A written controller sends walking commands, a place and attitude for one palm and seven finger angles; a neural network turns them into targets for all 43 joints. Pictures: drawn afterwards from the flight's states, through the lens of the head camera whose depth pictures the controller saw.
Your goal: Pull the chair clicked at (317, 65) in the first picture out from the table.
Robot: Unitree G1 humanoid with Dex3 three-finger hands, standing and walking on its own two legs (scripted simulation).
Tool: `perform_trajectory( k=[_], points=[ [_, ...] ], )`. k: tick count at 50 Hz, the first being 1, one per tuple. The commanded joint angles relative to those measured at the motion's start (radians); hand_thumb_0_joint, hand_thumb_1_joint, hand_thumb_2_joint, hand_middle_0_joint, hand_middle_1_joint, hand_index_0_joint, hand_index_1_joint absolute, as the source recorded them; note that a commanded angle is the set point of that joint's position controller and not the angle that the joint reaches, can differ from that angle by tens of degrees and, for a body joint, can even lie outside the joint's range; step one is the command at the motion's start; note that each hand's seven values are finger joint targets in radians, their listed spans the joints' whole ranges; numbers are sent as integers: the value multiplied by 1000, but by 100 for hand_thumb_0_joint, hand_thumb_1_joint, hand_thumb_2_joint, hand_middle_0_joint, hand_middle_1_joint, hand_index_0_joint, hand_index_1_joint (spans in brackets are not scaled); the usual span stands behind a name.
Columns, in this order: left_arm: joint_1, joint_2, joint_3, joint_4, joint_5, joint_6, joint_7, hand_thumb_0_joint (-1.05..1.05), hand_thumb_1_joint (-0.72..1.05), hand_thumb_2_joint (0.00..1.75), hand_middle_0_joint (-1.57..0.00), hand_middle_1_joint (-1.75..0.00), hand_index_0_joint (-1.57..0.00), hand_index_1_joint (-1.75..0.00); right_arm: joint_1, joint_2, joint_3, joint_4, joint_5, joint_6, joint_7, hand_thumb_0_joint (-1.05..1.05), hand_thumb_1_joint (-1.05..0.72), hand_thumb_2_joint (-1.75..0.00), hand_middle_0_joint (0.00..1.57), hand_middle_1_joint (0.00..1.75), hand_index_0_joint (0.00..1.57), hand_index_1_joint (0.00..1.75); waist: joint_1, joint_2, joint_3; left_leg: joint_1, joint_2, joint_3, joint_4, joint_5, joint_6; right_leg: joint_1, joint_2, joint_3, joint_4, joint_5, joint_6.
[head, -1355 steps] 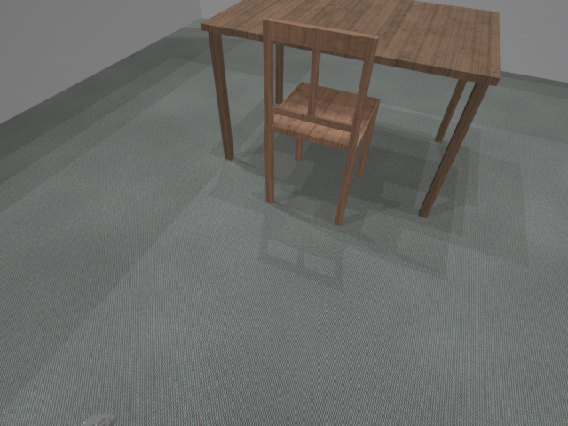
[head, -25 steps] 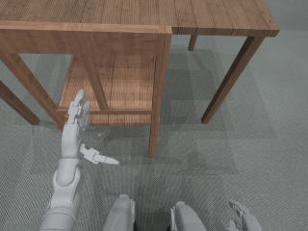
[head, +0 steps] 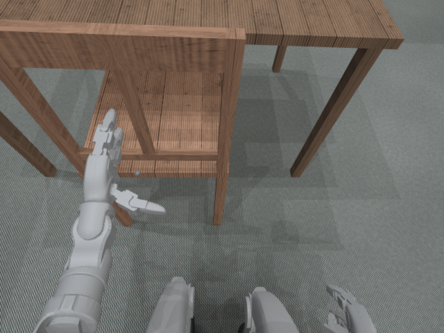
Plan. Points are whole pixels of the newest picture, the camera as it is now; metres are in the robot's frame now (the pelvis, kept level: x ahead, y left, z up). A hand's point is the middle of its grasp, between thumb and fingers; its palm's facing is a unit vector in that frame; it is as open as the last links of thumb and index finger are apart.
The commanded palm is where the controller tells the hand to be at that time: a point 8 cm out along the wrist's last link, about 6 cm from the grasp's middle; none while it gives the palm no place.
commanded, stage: push the fingers through the gap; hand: left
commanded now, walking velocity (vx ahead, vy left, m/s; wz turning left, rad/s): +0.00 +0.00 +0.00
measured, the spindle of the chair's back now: (137, 116) +0.51 +0.18 +0.03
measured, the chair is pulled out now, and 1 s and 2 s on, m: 0.00 0.00 0.00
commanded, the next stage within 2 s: hook a spindle and tug to test in 1.38 s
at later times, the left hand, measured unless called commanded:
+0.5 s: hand (141, 151) +0.42 +0.16 +0.04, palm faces +0.04 -1.00 -0.02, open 16.9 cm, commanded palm +0.41 +0.20 +0.03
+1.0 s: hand (143, 131) +0.48 +0.16 +0.03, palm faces +0.06 -1.00 +0.00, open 16.9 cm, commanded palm +0.45 +0.20 +0.03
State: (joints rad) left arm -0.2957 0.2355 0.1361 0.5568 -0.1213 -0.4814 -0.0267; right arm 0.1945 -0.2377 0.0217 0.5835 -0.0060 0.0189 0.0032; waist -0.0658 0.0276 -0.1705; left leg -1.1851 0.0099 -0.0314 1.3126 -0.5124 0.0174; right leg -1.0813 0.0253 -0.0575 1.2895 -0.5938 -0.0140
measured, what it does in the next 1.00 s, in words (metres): stands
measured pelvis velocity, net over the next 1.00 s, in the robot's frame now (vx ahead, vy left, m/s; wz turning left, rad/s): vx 0.00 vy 0.01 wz -0.03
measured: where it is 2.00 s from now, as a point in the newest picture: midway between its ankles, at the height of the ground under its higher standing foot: outside the picture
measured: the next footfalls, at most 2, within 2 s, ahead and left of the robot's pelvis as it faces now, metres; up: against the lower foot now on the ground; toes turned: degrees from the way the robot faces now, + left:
none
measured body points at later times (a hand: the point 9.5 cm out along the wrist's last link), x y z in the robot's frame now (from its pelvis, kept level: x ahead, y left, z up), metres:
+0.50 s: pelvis +0.00 +0.00 +0.00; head +0.12 +0.01 +0.44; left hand +0.42 +0.21 +0.04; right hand +0.09 -0.26 -0.11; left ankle +0.05 +0.11 -0.61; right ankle +0.01 -0.12 -0.61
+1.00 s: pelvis +0.00 +0.01 +0.00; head +0.14 +0.03 +0.42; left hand +0.47 +0.22 +0.03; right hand +0.05 -0.25 -0.12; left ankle +0.05 +0.11 -0.61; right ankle +0.01 -0.12 -0.61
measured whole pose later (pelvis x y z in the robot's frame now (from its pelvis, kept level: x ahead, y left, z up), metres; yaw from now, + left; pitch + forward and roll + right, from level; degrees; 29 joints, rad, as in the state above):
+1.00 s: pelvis +0.00 +0.01 +0.00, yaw -2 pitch +26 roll -4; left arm -0.70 0.32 0.31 0.98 -0.10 -0.49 -0.07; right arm 0.28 -0.24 0.02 0.63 -0.03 0.06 0.01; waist -0.14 0.04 -0.16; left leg -1.26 0.02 -0.02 1.32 -0.51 0.03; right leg -1.16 0.04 -0.04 1.28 -0.57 0.00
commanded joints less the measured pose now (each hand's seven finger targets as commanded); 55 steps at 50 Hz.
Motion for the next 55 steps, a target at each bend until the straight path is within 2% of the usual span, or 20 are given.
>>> perform_trajectory(
  k=[1, 4, 5, 7, 10, 13, 17, 20, 22, 26, 28, 32, 34, 36, 38, 43, 46, 49, 51, 55],
  points=[
    [-294, 113, 34, -193, -41, -10, -60, 0, -50, 30, -6, -8, -6, -8, 53, -170, -69, -113, 12, -29, -27, 0, -90, -90, 20, 30, 20, 30, -21, 49, -423, 414, 0, -23, -189, 201, 1, 130, 1, 32, -232, 234, -21],
    [-324, 133, 59, -284, -61, -36, -54, 0, -50, 30, -6, -8, -6, -8, 63, -160, -71, -104, 9, -39, -30, 0, -90, -90, 20, 30, 20, 30, -6, 84, -497, 479, 6, -24, -179, 319, -3, 159, 3, 32, -216, 326, -19],
    [-332, 136, 62, -290, -62, -46, -46, 0, -50, 30, -6, -8, -6, -8, 69, -159, -71, -99, 5, -43, -28, 0, -90, -90, 20, 30, 20, 30, -16, 80, -505, 491, 9, -28, -171, 345, -2, 149, 5, 28, -207, 343, -17],
    [-304, 155, 91, -227, -47, -58, -27, 0, -50, 30, -6, -8, -6, -8, 76, -154, -70, -80, 2, -41, -25, 0, -90, -90, 20, 30, 20, 30, -12, 51, -447, 442, 8, -25, -172, 336, -4, 150, 6, 28, -203, 344, -15],
    [-294, 156, 103, -105, -21, -56, -13, 0, -50, 30, -6, -8, -6, -8, 87, -153, -70, -67, -1, -35, -17, 0, -90, -90, 20, 30, 20, 30, -31, -17, -357, 336, 2, -10, -161, 267, 6, 150, 6, 38, -211, 320, -9],
    [-316, 156, 106, -46, -15, -45, -25, 0, -50, 30, -6, -8, -6, -8, 91, -158, -71, -75, 1, -26, -11, 0, -90, -90, 20, 30, 20, 30, -30, -22, -337, 292, -4, 4, -166, 211, 7, 161, 3, 46, -224, 284, -9],
    [-452, 192, 118, -98, -27, -71, -50, 0, -50, 30, -6, -8, -6, -8, 100, -162, -72, -70, 1, -27, -18, 0, -90, -90, 20, 30, 20, 30, -35, 51, -402, 349, -1, 1, -160, 236, 6, 153, 3, 55, -222, 293, -14],
    [-485, 186, 109, -147, -36, -98, -56, 0, -50, 30, -6, -8, -6, -8, 112, -165, -77, -62, -3, -35, -17, 0, -90, -90, 20, 30, 20, 30, -36, 100, -480, 448, 8, -16, -159, 317, -1, 126, 7, 42, -202, 330, -19],
    [-491, 164, 96, -117, -34, -96, -54, 0, -50, 30, -6, -8, -6, -8, 120, -164, -79, -47, -5, -35, -15, 0, -90, -90, 20, 30, 20, 30, -42, 99, -475, 463, 11, -22, -160, 330, -4, 107, 7, 34, -202, 330, -18],
    [-489, 173, 112, 45, -17, -59, -49, 0, -50, 30, -6, -8, -6, -8, 135, -169, -75, -32, -4, -22, -13, 0, -90, -90, 20, 30, 20, 30, -63, 6, -384, 349, 5, -14, -156, 259, 6, 112, 7, 36, -214, 296, -9],
    [-509, 210, 144, 83, -10, -46, -49, 0, -50, 30, -6, -8, -6, -8, 140, -172, -73, -34, -4, -14, -15, 0, -90, -90, 20, 30, 20, 30, -57, -4, -380, 311, 1, -7, -155, 225, 9, 123, 6, 43, -218, 273, -9],
    [-589, 258, 186, 65, -12, -67, -46, 0, -50, 30, -6, -8, -6, -8, 148, -172, -70, -44, -10, -9, -13, 0, -90, -90, 20, 30, 20, 30, -44, 47, -439, 355, 3, -11, -153, 264, 5, 122, 7, 42, -205, 291, -14],
    [-637, 256, 183, 43, -14, -90, -46, 0, -50, 30, -6, -8, -6, -8, 152, -171, -72, -39, -13, -10, -12, 0, -90, -90, 20, 30, 20, 30, -53, 57, -466, 391, 7, -16, -147, 294, 3, 109, 9, 40, -199, 308, -14],
    [-643, 241, 165, 21, -6, -108, -48, 0, -50, 30, -6, -8, -6, -8, 160, -171, -74, -37, -16, -11, -6, 0, -90, -90, 20, 30, 20, 30, -48, 116, -511, 458, 12, -26, -148, 344, -4, 81, 12, 32, -185, 324, -20],
    [-657, 204, 134, 50, -1, -105, -49, 0, -50, 30, -6, -8, -6, -8, 169, -172, -78, -26, -18, -7, -2, 0, -90, -90, 20, 30, 20, 30, -66, 103, -494, 474, 16, -34, -149, 343, -6, 51, 14, 23, -191, 310, -18],
    [-700, 227, 153, 230, 18, -60, -52, 0, -50, 30, -6, -8, -6, -8, 192, -185, -74, -11, -16, 17, -1, 0, -90, -90, 20, 30, 20, 30, -96, 21, -378, 354, 11, -35, -151, 237, 6, 26, 13, 21, -206, 241, -13],
    [-791, 305, 214, 198, 20, -83, -43, 0, -50, 30, -6, -8, -6, -8, 197, -190, -71, -15, -23, 18, -4, 0, -90, -90, 20, 30, 20, 30, -77, 91, -450, 391, 11, -38, -147, 251, 3, 22, 12, 25, -191, 236, -18],
    [-860, 294, 201, 179, 24, -118, -39, 0, -50, 30, -6, -8, -6, -8, 202, -182, -70, -10, -31, 19, -1, 0, -90, -90, 20, 30, 20, 30, -90, 106, -491, 435, 14, -43, -138, 288, 2, 15, 17, 23, -187, 252, -18],
    [-821, 310, 213, 194, 33, -128, -39, 0, -50, 30, -6, -8, -6, -8, 210, -187, -70, -11, -34, 24, 3, 0, -90, -90, 20, 30, 20, 30, -77, 136, -520, 467, 18, -52, -138, 329, -5, 5, 18, 19, -174, 270, -23],
    [-757, 287, 200, 259, 40, -97, -53, 0, -50, 30, -6, -8, -6, -8, 230, -189, -72, -12, -33, 46, 13, 0, -90, -90, 20, 30, 20, 30, -84, 107, -505, 452, 20, -50, -140, 349, -2, 23, 21, 11, -175, 297, -23]
  ],
)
